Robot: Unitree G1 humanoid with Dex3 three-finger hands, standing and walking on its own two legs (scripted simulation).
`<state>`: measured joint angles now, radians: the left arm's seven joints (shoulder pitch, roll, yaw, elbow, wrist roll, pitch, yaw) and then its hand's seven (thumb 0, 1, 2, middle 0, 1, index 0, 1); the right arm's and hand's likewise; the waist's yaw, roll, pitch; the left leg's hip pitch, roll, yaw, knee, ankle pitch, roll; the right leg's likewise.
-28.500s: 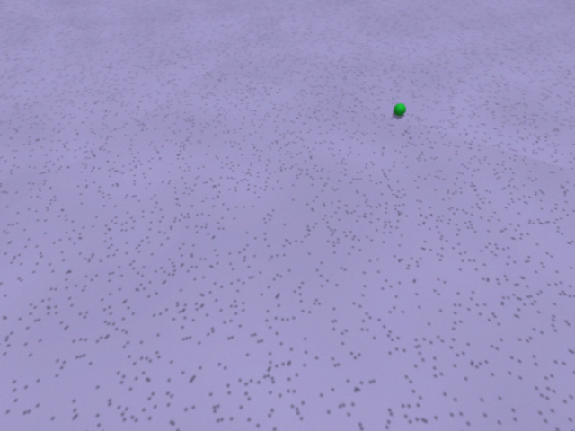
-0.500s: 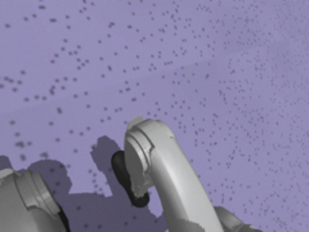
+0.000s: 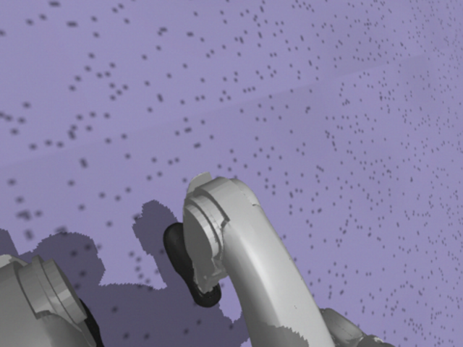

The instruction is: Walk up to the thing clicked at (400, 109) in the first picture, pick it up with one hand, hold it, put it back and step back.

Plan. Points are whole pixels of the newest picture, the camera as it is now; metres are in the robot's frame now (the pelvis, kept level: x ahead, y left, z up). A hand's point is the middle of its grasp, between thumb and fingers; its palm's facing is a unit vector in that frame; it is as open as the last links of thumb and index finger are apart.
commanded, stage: open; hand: left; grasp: from above
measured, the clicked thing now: out of the picture +0.48 +0.30 -0.28
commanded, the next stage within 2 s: withdraw in 0.12 s
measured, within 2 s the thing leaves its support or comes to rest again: neither
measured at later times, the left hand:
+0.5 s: hand out of the picture +0.50 +0.29 -0.20, palm faces -0.26 -0.13 -0.96, open 14.0 cm
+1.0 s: hand out of the picture +0.45 +0.27 -0.10, palm faces -0.48 -0.11 -0.87, open 13.9 cm
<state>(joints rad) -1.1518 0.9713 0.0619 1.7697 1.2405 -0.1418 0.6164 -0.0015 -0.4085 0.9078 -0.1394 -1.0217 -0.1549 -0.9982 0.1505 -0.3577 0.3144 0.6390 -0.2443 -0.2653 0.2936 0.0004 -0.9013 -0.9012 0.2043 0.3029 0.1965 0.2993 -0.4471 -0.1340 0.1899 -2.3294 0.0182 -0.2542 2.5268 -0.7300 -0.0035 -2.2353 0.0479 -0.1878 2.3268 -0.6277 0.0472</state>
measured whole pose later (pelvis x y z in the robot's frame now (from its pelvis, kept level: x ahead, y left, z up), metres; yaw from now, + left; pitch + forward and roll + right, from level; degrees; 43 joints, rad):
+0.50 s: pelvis +0.01 +0.00 +0.01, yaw +1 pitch +31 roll -14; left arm -1.07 0.86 0.07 1.52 1.24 -0.10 0.61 0.00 -0.52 1.00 -0.09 -1.03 -0.09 -1.02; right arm 0.20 -0.33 0.24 0.67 -0.22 -0.24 0.31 0.00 -0.91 -0.90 0.20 0.30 0.20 0.30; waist -0.39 -0.08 0.08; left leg -2.33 0.02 -0.24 2.50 -0.74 -0.01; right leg -2.25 0.04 -0.18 2.32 -0.64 0.03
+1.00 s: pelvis -0.01 -0.01 +0.04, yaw +8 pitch +32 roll -7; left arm -1.10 0.65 -0.08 1.45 1.19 -0.14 0.23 0.00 -0.51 1.03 -0.11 -1.03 -0.09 -1.04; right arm 0.17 -0.33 0.11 0.65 -0.11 -0.01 0.12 0.00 -0.91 -0.90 0.20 0.30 0.20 0.30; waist -0.29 0.00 -0.04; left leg -2.25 0.00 -0.13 2.33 -0.64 -0.01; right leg -2.20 0.01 -0.09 2.24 -0.60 0.01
